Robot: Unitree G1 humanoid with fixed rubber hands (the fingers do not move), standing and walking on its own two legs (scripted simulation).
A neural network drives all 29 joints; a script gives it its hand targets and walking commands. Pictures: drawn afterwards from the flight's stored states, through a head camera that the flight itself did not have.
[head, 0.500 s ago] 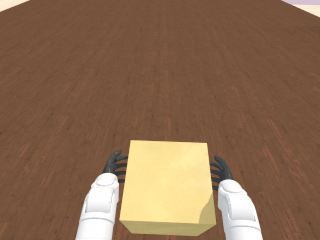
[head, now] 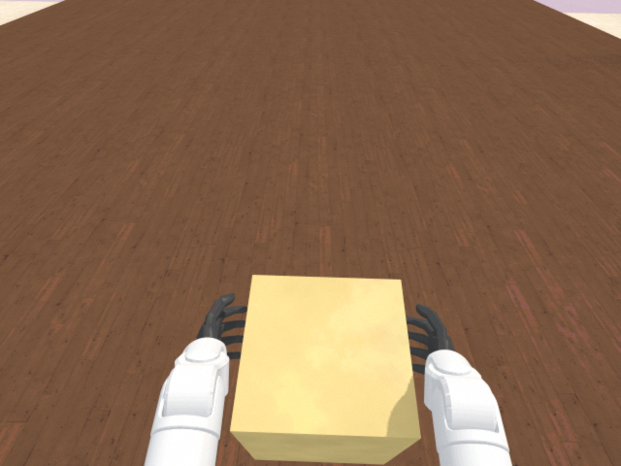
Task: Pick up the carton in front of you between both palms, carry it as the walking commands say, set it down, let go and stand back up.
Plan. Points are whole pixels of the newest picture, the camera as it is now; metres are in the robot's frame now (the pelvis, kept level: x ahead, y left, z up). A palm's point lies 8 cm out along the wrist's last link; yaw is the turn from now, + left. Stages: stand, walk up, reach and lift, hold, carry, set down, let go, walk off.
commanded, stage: carry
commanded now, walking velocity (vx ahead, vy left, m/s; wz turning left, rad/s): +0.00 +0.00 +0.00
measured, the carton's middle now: (322, 376) +0.31 +0.00 -0.06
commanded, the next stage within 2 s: hold in 0.54 s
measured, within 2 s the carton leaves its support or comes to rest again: neither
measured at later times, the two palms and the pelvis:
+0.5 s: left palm (205, 356) +0.28 +0.15 +0.04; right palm (437, 369) +0.27 -0.14 +0.04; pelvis -0.01 +0.01 +0.00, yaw +0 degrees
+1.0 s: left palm (189, 380) +0.24 +0.16 +0.05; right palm (435, 370) +0.26 -0.14 +0.05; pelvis -0.03 -0.02 +0.00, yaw +6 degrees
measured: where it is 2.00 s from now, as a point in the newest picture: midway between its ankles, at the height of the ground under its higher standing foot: outside the picture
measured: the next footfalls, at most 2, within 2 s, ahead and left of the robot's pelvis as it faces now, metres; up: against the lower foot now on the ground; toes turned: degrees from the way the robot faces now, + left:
none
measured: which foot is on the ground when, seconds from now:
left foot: down 0.00-1.00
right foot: down 0.00-1.00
